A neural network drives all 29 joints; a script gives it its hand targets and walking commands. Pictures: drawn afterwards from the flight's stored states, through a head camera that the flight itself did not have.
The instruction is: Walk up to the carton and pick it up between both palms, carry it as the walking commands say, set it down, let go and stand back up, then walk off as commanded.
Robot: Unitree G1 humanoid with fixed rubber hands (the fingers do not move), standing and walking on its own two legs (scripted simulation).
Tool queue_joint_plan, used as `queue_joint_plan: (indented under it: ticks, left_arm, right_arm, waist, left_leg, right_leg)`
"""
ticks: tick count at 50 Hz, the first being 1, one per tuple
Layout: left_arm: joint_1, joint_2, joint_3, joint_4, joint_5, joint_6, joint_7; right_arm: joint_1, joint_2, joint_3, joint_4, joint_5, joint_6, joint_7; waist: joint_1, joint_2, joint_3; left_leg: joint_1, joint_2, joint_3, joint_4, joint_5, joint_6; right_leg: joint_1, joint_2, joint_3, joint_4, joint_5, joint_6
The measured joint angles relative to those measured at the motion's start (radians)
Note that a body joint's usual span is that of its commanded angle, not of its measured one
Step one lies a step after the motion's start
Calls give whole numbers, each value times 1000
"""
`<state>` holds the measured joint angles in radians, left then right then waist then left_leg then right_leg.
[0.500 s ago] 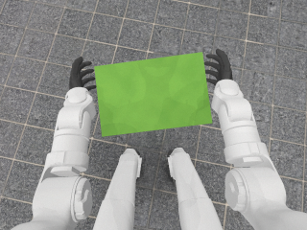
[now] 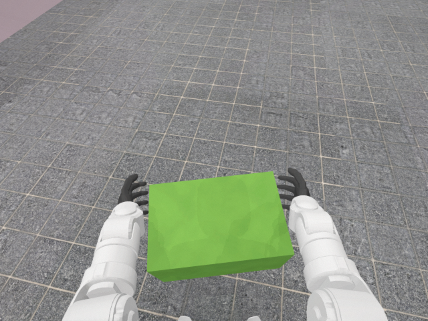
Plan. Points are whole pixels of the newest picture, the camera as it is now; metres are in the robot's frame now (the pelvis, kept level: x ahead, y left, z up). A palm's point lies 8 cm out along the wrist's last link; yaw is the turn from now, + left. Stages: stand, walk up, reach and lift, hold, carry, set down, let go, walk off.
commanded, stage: reach and lift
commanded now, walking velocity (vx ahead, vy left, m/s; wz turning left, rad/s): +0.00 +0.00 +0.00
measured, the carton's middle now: (216, 228) +0.35 +0.01 -0.09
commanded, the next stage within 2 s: hold in 1.40 s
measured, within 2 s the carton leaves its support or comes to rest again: neither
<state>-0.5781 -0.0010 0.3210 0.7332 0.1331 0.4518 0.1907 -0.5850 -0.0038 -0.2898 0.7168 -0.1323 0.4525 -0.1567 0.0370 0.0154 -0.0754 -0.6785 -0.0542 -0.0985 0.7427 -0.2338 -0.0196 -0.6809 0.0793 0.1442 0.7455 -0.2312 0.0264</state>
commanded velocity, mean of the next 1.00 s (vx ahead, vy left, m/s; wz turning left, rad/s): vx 0.00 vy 0.00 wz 0.00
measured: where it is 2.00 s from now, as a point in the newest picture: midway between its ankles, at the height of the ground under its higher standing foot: outside the picture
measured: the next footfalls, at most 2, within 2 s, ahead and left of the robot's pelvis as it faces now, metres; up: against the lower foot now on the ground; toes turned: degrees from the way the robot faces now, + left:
none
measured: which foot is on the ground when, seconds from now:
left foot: down 0.00-1.00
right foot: down 0.00-1.00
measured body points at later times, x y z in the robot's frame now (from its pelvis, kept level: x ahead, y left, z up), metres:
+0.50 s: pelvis +0.09 +0.00 +0.04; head +0.04 -0.01 +0.49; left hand +0.36 +0.20 +0.05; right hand +0.38 -0.16 +0.06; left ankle +0.08 +0.13 -0.70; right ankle +0.08 -0.12 -0.70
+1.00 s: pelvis +0.06 +0.00 +0.04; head +0.01 -0.01 +0.49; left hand +0.36 +0.18 +0.07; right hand +0.36 -0.18 +0.07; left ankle +0.08 +0.12 -0.70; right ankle +0.08 -0.12 -0.70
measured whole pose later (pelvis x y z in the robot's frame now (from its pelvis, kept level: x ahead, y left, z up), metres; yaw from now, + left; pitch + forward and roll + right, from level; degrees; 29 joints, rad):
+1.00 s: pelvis +0.06 +0.00 +0.04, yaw +1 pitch -4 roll +0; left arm -0.31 -0.08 0.27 0.44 0.24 0.69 0.11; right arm -0.31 0.07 -0.26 0.41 -0.22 0.69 -0.09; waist -0.02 0.01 -0.06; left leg -0.11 -0.04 -0.11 0.35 -0.16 -0.01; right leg -0.12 0.04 0.12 0.37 -0.18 0.00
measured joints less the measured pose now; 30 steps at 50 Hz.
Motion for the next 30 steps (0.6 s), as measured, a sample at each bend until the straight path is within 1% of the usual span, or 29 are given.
queue_joint_plan:
  ticks: [3, 6, 7, 10, 12, 14, 15, 17, 18, 25, 30]
  left_arm:
    - [24, -12, 23, 31, 36, -1, -15]
    - [64, -21, 21, 25, 58, 11, -30]
    - [78, -25, 25, 21, 66, 13, -42]
    - [144, -28, 6, -28, 75, 38, -86]
    - [201, -28, -24, -88, 61, 56, -99]
    - [246, -34, -36, -135, 64, 70, -108]
    - [267, -37, -45, -159, 61, 80, -102]
    - [309, -43, -68, -212, 45, 101, -61]
    - [327, -43, -73, -237, 36, 112, -57]
    - [380, -48, -84, -331, 29, 173, -77]
    - [391, -55, -99, -392, 42, 219, -82]
  right_arm:
    - [25, 25, -40, 14, -49, 11, 14]
    - [66, 45, -59, 0, -79, 26, 25]
    - [83, 50, -61, -12, -83, 33, 29]
    - [141, 63, -58, -53, -89, 56, 42]
    - [197, 67, -26, -108, -67, 71, 41]
    - [243, 75, -5, -153, -61, 82, 40]
    - [265, 77, 12, -177, -51, 92, 34]
    - [304, 83, 49, -227, -30, 109, 16]
    - [318, 88, 54, -244, -29, 115, 16]
    - [390, 107, 86, -367, -40, 184, 15]
    - [402, 115, 78, -423, -59, 223, 35]
  waist:
    - [-5, -6, -36]
    - [-11, -14, -60]
    - [-10, -17, -65]
    - [-15, -22, -73]
    - [-16, -25, -74]
    - [-17, -26, -71]
    - [-17, -26, -68]
    - [-17, -23, -65]
    - [-19, -20, -66]
    - [-29, -8, -43]
    - [-40, -7, -33]
  left_leg:
    - [92, 1, 1, -42, -10, 4]
    - [179, 5, -4, -92, -14, 3]
    - [207, 6, -5, -110, -14, 3]
    - [291, 11, -11, -177, -6, 4]
    - [344, 13, -14, -225, 4, 5]
    - [389, 15, -18, -268, 13, 6]
    - [409, 16, -19, -286, 17, 7]
    - [441, 18, -21, -319, 25, 8]
    - [454, 19, -23, -333, 28, 8]
    - [542, 19, -39, -401, 45, 11]
    - [588, 17, -44, -431, 56, 12]
  right_leg:
    - [90, -7, -2, -36, -15, -6]
    - [179, -12, -7, -87, -19, -11]
    - [206, -13, -8, -105, -19, -13]
    - [293, -18, -14, -173, -12, -18]
    - [346, -22, -16, -222, -3, -22]
    - [392, -25, -19, -264, 5, -24]
    - [412, -27, -19, -282, 9, -25]
    - [445, -29, -20, -315, 16, -27]
    - [459, -30, -22, -330, 19, -27]
    - [558, -38, -37, -410, 36, -29]
    - [605, -44, -41, -438, 44, -29]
